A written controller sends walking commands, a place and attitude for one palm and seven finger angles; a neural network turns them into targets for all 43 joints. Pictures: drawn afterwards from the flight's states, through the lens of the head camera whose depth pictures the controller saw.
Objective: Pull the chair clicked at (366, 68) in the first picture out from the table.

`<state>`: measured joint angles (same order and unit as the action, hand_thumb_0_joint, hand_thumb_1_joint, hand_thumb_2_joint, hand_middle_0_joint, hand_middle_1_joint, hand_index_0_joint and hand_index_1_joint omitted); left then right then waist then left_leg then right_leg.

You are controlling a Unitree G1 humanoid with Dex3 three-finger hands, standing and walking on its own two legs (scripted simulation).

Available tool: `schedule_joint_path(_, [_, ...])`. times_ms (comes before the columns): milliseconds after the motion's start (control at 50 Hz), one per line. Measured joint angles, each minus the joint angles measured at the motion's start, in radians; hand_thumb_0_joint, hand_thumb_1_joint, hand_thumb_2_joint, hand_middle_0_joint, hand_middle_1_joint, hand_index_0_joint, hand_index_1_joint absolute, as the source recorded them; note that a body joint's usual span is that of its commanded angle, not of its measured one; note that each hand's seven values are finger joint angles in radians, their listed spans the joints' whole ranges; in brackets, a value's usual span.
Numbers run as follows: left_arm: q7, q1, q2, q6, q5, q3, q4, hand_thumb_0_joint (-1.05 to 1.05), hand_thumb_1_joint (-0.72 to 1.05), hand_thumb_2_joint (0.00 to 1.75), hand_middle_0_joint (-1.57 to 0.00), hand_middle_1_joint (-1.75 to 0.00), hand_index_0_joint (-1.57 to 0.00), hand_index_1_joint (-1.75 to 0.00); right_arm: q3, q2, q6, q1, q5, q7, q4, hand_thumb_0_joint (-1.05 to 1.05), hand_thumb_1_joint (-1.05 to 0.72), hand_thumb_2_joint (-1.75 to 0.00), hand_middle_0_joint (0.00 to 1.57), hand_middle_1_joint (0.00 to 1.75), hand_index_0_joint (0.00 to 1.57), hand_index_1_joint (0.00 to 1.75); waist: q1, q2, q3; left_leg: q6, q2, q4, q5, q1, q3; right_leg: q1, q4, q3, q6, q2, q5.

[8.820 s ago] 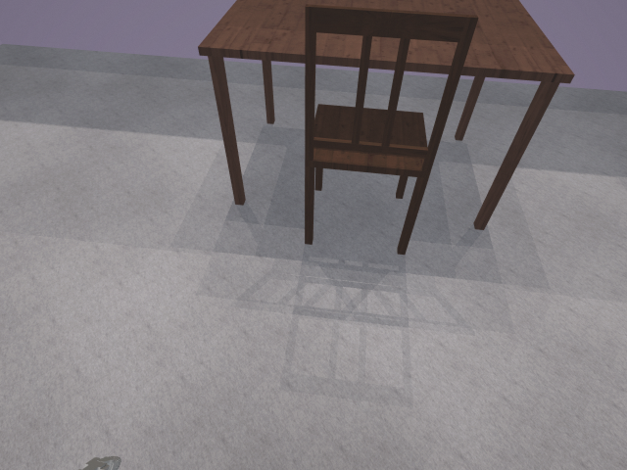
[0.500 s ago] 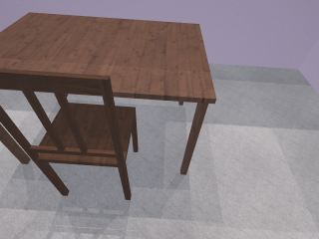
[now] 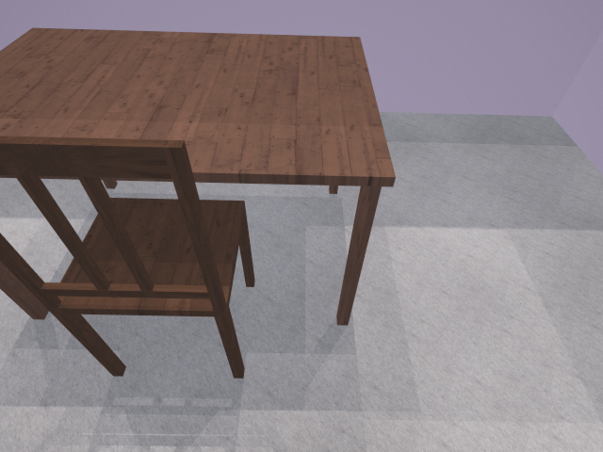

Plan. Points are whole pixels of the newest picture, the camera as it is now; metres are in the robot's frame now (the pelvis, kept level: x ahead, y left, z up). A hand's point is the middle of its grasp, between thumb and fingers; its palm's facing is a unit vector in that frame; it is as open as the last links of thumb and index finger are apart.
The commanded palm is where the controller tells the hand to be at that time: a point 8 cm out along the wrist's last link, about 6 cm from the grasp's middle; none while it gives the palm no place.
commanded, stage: look again from close up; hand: left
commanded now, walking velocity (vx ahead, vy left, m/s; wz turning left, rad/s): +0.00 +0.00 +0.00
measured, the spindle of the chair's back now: (70, 239) +0.48 +0.47 -0.07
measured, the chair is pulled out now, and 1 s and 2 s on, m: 0.00 0.00 0.00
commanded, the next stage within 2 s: shuffle to correct the standing spot in 0.86 s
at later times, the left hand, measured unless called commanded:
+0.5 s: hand out of the picture -0.03 +0.17 -0.17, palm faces +0.01 -0.98 -0.20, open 7.4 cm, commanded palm none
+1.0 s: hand out of the picture -0.05 +0.16 -0.17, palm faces +0.02 -0.99 -0.17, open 7.4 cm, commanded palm none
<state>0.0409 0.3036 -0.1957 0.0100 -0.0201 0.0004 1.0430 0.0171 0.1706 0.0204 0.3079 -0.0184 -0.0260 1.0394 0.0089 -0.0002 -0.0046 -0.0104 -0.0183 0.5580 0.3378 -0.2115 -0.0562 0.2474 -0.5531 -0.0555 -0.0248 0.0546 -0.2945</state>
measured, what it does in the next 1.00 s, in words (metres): stands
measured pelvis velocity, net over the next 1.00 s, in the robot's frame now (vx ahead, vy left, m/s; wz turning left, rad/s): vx -0.03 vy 0.01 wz -0.02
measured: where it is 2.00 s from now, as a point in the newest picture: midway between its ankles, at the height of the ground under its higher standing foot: outside the picture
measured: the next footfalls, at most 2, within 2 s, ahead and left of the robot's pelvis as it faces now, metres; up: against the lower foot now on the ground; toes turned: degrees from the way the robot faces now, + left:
right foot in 1.52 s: +0.14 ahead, -0.10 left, +0.00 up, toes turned -8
left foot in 1.80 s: +0.08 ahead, +0.14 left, +0.00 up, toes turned +3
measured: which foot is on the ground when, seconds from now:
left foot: down 0.00-1.00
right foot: down 0.00-1.00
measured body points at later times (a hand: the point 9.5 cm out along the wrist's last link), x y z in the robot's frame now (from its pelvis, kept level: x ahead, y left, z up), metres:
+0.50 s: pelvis -0.03 -0.01 +0.01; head -0.03 -0.01 +0.46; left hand -0.03 +0.22 -0.15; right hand -0.01 -0.24 -0.15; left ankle -0.02 +0.11 -0.73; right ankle +0.00 -0.13 -0.73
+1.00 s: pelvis -0.03 +0.01 +0.01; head -0.03 +0.00 +0.46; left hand -0.05 +0.21 -0.15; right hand -0.06 -0.20 -0.16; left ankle -0.02 +0.11 -0.73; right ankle +0.00 -0.13 -0.73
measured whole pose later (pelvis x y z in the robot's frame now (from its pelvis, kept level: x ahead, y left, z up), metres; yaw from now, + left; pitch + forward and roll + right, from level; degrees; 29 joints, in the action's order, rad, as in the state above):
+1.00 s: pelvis -0.03 +0.01 +0.01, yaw -1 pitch -2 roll +0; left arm 0.04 0.34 -0.11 0.01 -0.02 0.00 1.10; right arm 0.01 0.11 0.00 0.33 -0.01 -0.01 1.12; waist 0.00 0.00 -0.03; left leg -0.02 -0.01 0.48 0.25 -0.20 -0.08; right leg 0.24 -0.47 -0.03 -0.03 0.05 -0.19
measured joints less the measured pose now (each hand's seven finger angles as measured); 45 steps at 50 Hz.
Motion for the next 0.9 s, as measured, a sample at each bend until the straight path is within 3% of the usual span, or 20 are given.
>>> schedule_joint_path(220, [-0.006, -0.031, 0.004, -0.004, 0.003, 0.009, -0.021, 0.00, 0.91, 0.90, -0.20, -0.30, -0.20, -0.30, -0.003, 0.034, -0.014, -0.084, 0.001, 0.007, -0.024, 0.00, -0.91, -0.90, 0.20, 0.29, 0.19, 0.29, -0.013, -0.004, 0.008, 0.013, -0.015, -0.013, -0.020, 0.026, -0.002, -0.026, 0.017, 0.001, 0.011, -0.016, 0.022])
schedule_joint_path(900, [0.003, 0.044, 0.077, -0.003, 0.000, -0.001, 0.066, 0.00, 0.91, 0.90, -0.20, -0.30, -0.20, -0.30, -0.010, -0.052, -0.027, 0.036, 0.007, 0.012, 0.092, 0.00, -0.91, -0.90, 0.20, 0.29, 0.20, 0.29, -0.005, -0.001, -0.034, -0.005, 0.002, -0.081, -0.090, 0.011, -0.022, -0.009, 0.093, 0.021, -0.004, -0.004, 0.105])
